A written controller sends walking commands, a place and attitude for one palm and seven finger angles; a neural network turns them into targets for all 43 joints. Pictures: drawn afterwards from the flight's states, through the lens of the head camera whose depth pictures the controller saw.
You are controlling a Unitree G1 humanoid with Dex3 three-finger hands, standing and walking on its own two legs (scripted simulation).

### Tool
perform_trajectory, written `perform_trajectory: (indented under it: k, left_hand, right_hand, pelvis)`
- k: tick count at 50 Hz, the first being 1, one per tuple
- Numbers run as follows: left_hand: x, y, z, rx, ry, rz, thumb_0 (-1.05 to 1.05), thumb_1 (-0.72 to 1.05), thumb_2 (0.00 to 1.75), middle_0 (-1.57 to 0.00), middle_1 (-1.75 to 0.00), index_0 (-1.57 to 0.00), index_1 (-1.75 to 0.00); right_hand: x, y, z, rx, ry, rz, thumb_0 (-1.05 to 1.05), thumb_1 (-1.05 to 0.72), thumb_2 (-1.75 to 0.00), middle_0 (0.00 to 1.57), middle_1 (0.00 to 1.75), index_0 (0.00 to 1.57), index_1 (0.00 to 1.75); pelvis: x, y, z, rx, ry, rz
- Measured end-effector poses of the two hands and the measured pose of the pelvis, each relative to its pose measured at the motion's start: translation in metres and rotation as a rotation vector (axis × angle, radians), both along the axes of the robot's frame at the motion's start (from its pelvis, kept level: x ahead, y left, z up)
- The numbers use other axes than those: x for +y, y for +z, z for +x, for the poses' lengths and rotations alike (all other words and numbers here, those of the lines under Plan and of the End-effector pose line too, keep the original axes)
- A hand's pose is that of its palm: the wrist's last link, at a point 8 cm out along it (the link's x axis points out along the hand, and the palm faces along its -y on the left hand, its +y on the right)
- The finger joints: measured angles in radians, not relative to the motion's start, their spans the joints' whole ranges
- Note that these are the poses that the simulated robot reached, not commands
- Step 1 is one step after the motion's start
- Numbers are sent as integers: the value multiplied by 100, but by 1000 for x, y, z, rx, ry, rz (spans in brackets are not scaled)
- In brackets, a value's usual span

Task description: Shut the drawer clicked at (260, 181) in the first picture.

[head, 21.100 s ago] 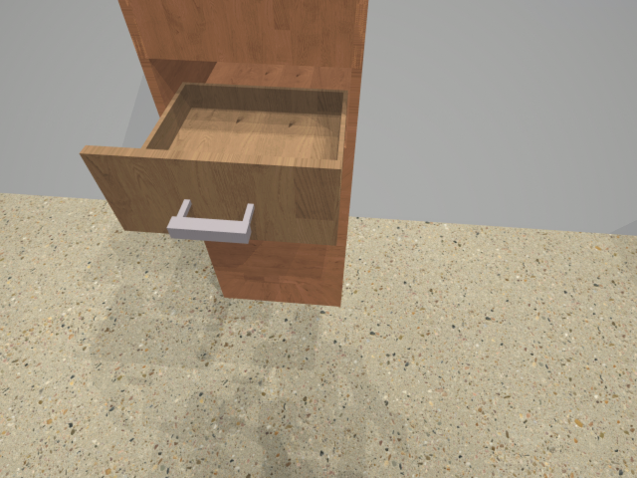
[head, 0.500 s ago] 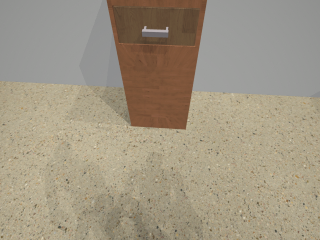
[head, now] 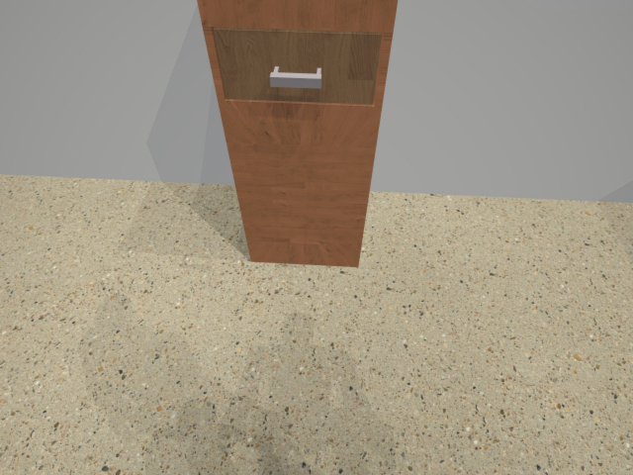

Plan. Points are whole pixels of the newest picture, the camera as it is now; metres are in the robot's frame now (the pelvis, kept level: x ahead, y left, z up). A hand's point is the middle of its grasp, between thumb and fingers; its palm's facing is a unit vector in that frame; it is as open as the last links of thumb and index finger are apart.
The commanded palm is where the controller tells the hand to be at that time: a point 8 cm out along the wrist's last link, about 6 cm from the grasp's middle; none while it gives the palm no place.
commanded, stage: look to check the result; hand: left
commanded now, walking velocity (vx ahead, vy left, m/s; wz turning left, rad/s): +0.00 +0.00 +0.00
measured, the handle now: (296, 75) +0.96 +0.09 +0.03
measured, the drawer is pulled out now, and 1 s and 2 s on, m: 0.00 0.00 0.00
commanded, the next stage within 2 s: stand and wait in 0.52 s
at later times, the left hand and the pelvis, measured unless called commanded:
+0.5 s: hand out of the picture +0.05 +0.22 -0.16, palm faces +0.01 -0.96 -0.29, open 7.4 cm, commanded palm none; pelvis +0.01 -0.01 +0.00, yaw +0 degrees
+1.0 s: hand out of the picture +0.10 +0.23 -0.15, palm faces -0.02 -0.94 -0.33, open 7.4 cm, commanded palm none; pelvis +0.02 -0.01 +0.00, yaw +0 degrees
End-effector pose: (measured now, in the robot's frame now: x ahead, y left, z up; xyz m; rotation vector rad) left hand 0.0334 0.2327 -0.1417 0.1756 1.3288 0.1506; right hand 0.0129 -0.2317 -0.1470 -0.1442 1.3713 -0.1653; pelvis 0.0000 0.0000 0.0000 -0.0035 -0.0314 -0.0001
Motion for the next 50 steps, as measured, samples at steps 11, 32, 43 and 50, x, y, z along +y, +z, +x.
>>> perform_trajectory:
  k: [11, 32, 43, 50]
  left_hand:
    - [15, 4, -14, 57, 17, 43, 1, 90, 90, -21, -30, -20, -30]
    - [33, 18, 35, -48, -27, 94, 1, 90, 90, -21, -30, -20, -30]
    - [38, 23, 53, -68, -45, 111, 1, 90, 90, -21, -30, -20, -30]
    - [38, 24, 57, -62, -46, 118, 1, 90, 90, -21, -30, -20, -30]
  right_hand:
    - [-11, 1, 3, 24, 5, -15, 0, -91, -90, 20, 30, 20, 30]
    - [-42, 13, 51, -82, 41, -73, 0, -91, -90, 20, 30, 21, 30]
    - [-52, 16, 59, -84, 47, -88, 0, -90, -90, 21, 30, 21, 30]
    - [-56, 16, 62, -76, 47, -92, 0, -90, -90, 21, 30, 21, 30]
  pelvis:
    - [-3, 1, 5, 2, 0, -1]
    - [-6, 3, 12, 1, -5, 2]
    - [-9, 4, 18, 8, -7, 4]
    - [-10, 5, 22, 10, -7, 5]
